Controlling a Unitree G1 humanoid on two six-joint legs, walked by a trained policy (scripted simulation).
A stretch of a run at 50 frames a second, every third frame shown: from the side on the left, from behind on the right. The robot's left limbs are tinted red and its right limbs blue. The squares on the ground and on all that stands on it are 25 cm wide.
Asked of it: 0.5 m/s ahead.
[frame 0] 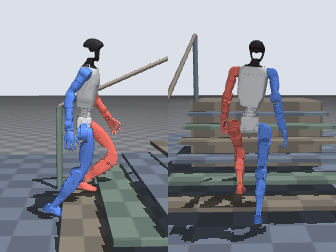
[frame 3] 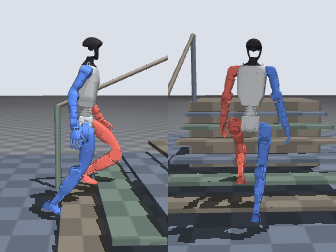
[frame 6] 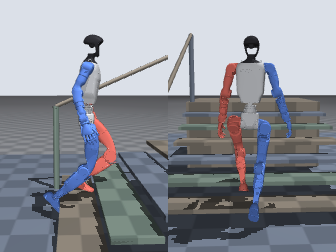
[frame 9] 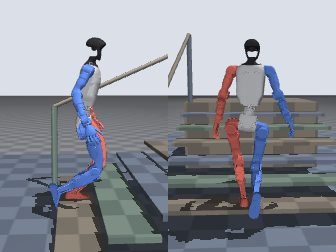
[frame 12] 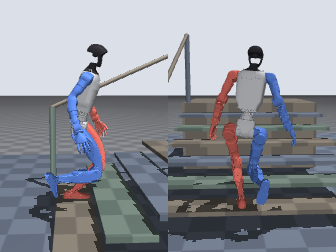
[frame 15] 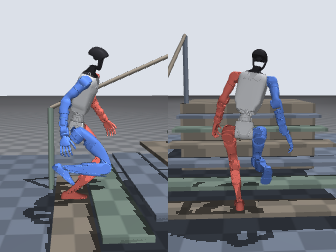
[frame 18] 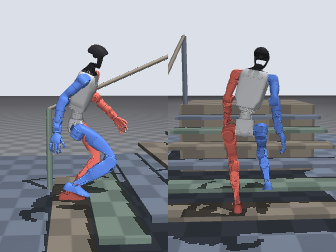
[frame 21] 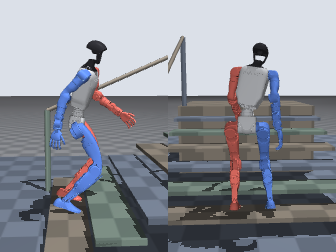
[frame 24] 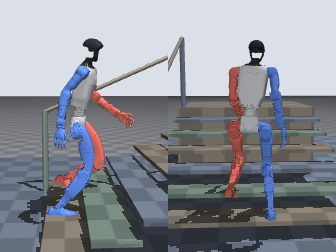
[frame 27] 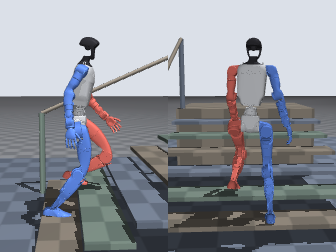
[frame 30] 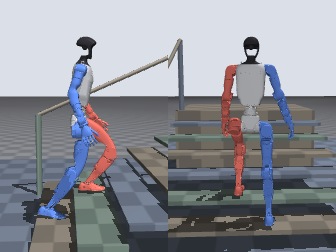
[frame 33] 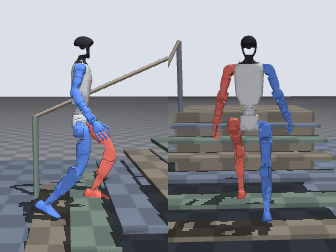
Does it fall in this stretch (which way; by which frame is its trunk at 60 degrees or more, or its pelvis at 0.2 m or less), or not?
no
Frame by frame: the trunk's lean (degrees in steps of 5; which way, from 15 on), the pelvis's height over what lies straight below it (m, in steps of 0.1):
0: 10, 0.7
3: 5, 0.7
6: 5, 0.7
9: 10, 0.7
12: 15 forward and to its right, 0.6
15: 20 forward and to its right, 0.6
18: 25 forward and to its right, 0.7
21: 20 forward and to its right, 0.7
24: 15 forward, 0.7
27: 10, 0.6
30: 5, 0.6
33: 5, 0.7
